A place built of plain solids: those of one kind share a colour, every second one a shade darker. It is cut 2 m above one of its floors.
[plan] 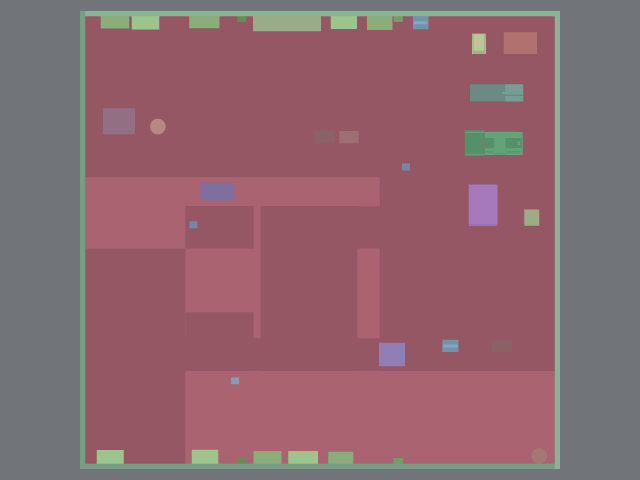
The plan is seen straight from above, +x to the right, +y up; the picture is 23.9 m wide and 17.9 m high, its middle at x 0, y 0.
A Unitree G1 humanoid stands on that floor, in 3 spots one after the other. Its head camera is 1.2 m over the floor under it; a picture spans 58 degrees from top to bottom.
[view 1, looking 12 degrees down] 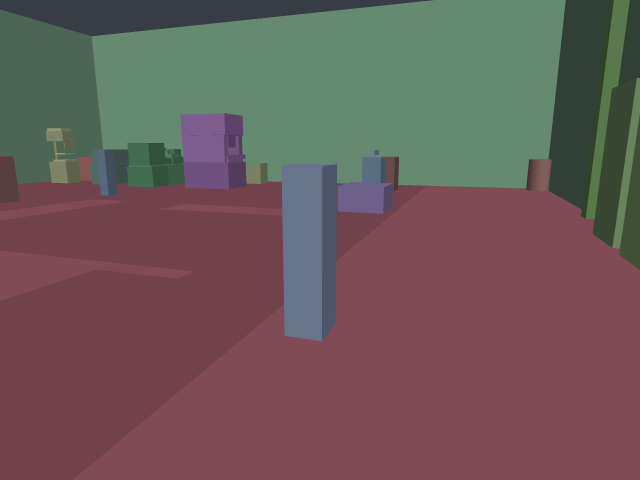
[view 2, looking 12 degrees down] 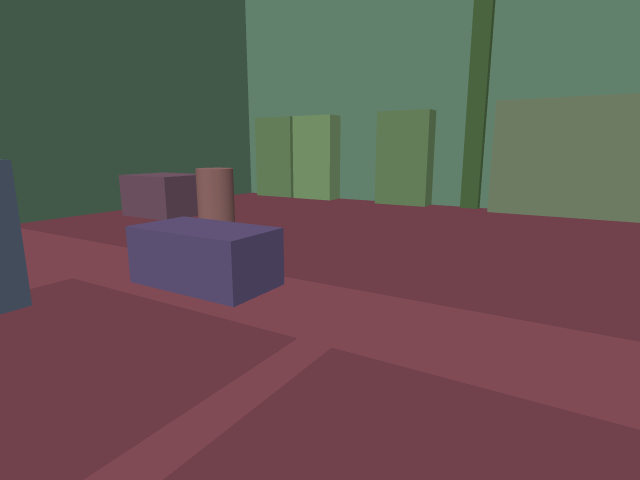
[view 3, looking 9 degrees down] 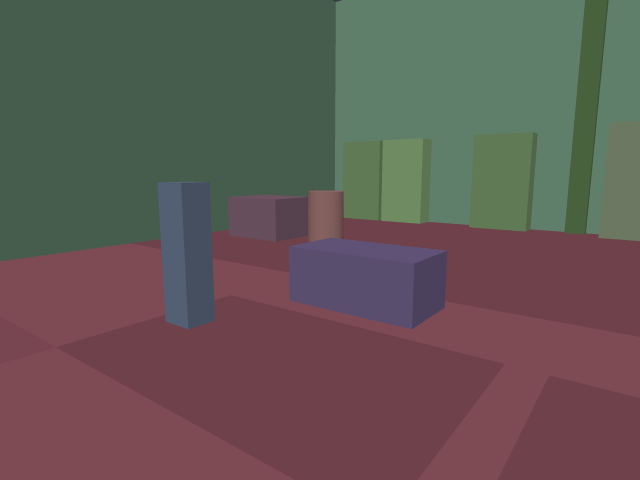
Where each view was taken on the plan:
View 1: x -5.73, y -6.20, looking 19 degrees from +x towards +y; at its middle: pendant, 2.61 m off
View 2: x -1.01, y -0.88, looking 121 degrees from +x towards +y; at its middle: floor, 5.77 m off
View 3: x -1.85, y -1.49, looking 127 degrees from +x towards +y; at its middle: platestack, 4.35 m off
